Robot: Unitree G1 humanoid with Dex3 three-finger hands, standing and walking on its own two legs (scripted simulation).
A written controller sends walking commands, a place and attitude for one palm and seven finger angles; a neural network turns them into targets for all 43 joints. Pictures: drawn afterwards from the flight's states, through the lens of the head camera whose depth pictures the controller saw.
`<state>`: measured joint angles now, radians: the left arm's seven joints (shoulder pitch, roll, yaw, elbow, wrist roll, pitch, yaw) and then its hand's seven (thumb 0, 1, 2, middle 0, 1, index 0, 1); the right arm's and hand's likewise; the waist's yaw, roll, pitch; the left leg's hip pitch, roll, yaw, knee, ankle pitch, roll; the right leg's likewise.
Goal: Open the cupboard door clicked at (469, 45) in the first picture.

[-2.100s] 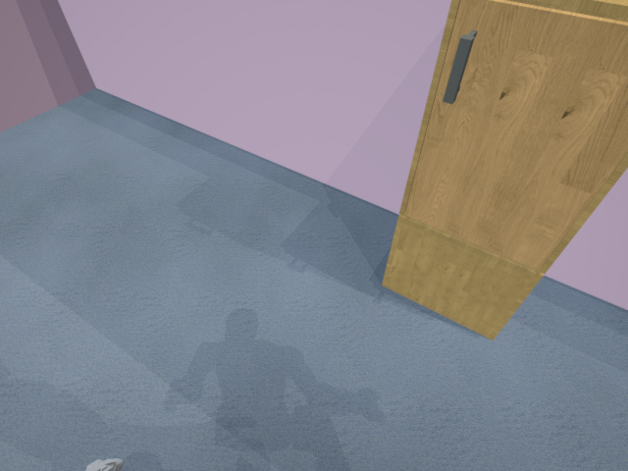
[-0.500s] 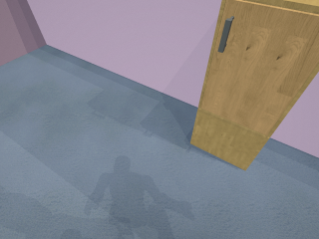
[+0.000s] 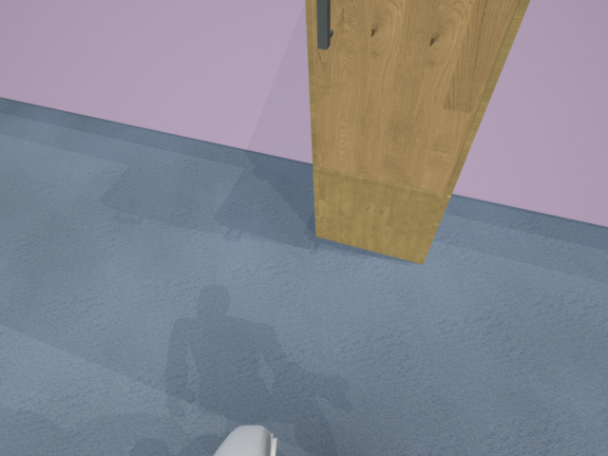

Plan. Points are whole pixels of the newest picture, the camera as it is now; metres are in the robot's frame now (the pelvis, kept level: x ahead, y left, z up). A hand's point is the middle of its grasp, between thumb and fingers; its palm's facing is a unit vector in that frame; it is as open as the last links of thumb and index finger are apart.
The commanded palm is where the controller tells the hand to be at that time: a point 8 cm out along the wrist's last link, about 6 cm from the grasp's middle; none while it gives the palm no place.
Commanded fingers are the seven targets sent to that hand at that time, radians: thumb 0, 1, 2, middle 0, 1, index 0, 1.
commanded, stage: turn to face it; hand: left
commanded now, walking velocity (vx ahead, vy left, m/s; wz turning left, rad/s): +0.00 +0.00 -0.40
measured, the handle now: (326, 10) +0.90 +0.03 +0.13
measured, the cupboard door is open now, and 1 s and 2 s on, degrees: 0 0 0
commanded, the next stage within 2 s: take the last steps up to it in 0.38 s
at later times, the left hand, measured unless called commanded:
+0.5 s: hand out of the picture +0.10 +0.26 -0.17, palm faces -0.12 -0.97 -0.22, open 7.4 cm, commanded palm none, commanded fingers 0.00 0.90 0.90 -0.20 -0.30 -0.20 -0.30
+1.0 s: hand (204, 432) +0.16 +0.18 -0.16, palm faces -0.19 -0.96 -0.22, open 7.1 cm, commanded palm none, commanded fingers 0.00 0.90 0.90 -0.20 -0.30 -0.20 -0.30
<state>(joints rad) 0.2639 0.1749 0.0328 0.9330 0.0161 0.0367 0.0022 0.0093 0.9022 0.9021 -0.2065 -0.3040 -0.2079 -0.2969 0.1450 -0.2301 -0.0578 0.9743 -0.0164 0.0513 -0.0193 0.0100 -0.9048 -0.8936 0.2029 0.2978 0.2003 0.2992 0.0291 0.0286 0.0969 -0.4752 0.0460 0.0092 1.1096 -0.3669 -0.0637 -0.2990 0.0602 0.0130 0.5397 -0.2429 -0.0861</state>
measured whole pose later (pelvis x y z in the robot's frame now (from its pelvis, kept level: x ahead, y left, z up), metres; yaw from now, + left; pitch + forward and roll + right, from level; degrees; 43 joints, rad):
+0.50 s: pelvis +0.00 +0.06 +0.00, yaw -11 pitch +0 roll -1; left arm 0.22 0.26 0.08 0.94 0.03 0.06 0.00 0.01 0.91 0.90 -0.20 -0.30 -0.20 -0.30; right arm 0.22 -0.17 -0.02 0.95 -0.02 0.00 -0.04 0.01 -0.90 -0.89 0.20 0.30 0.20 0.30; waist 0.01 -0.05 0.03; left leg -0.20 0.01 0.05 0.49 -0.30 0.04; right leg -0.48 0.07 0.08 0.99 -0.40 0.03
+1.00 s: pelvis +0.07 +0.02 +0.00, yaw -14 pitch +0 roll -1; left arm 0.25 0.16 0.06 1.03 0.02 -0.06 0.02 -0.02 0.95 0.90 -0.21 -0.30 -0.21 -0.30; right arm 0.41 -0.17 -0.06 1.14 -0.03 0.02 0.00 0.01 -0.91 -0.89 0.20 0.30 0.20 0.30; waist -0.02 0.02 0.00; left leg -0.45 0.10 0.09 1.01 -0.39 -0.02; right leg -0.10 -0.02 -0.12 0.43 -0.33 -0.01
